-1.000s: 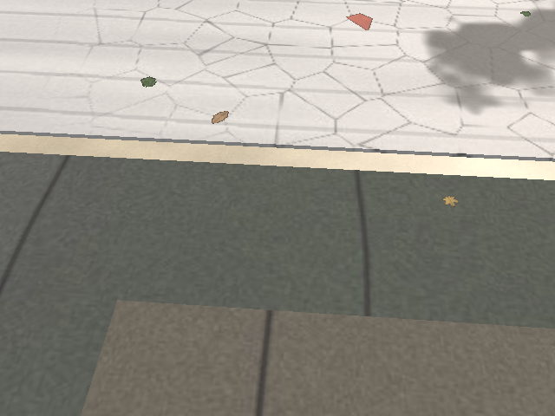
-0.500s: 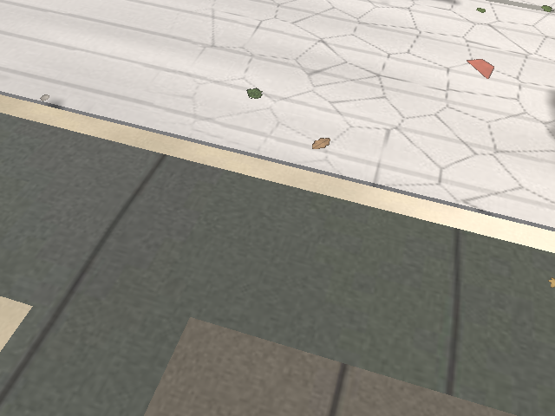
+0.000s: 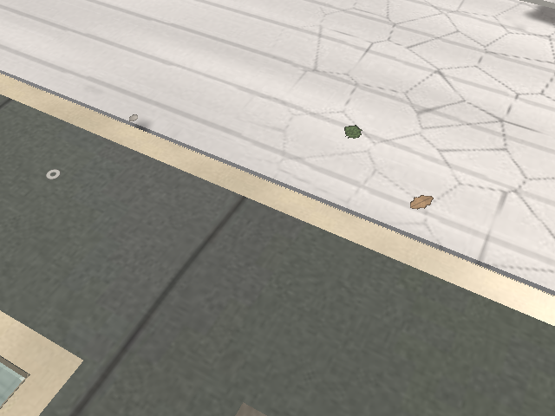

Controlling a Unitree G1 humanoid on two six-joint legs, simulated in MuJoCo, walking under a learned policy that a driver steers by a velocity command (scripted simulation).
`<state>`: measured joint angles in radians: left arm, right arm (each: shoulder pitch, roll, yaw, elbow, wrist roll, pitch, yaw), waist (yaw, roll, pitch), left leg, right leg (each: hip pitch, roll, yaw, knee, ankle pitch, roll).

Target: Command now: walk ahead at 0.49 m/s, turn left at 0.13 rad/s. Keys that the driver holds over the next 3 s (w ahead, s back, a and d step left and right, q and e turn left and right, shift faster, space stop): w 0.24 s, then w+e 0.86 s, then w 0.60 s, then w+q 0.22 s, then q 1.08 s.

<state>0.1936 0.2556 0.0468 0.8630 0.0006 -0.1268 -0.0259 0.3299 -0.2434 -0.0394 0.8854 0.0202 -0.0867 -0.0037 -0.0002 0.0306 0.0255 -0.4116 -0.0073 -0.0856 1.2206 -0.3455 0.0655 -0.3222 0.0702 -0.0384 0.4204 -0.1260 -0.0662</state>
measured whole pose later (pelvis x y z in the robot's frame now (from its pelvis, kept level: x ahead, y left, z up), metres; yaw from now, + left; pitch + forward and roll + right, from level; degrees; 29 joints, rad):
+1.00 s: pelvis +0.52 -0.03 -0.02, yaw -22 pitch +2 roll +1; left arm 0.12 0.27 0.08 0.70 -0.02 -0.05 -0.05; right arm 0.27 -0.28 -0.06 0.87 0.02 -0.09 -0.01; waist -0.02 0.00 0.06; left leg -0.22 0.07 0.05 1.13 -0.48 -0.02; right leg -0.48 0.05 -0.06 0.66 -0.21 -0.11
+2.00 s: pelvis +1.02 -0.27 -0.01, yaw -26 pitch +3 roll +1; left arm 0.01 0.24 0.04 0.66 0.01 -0.12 -0.02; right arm 0.42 -0.28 -0.06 0.87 0.01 -0.04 -0.01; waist -0.09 0.00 0.02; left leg -0.12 -0.03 -0.09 0.63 -0.49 0.01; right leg -0.47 -0.01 0.01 0.50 -0.09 -0.01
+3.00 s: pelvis +1.14 -0.33 +0.00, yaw +9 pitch +2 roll +0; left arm 0.16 0.27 0.07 0.76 0.02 0.00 0.02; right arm 0.19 -0.35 -0.10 0.59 0.01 0.05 -0.02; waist 0.01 0.05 0.03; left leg -0.55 -0.10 -0.12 1.08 -0.43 -0.04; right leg -0.26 0.00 0.00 0.48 -0.25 -0.01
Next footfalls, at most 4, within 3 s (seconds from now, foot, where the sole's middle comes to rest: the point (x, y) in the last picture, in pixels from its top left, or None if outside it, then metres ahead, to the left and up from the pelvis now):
0.38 left None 0.38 0.16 -0.77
0.92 right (350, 360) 0.61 -0.14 -0.77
1.46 left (326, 241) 0.98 -0.10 -0.77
1.96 right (436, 209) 1.10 -0.45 -0.77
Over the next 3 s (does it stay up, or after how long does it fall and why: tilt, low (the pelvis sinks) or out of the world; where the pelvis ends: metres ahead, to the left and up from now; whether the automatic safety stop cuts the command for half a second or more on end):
stays up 1.14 -0.33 0.00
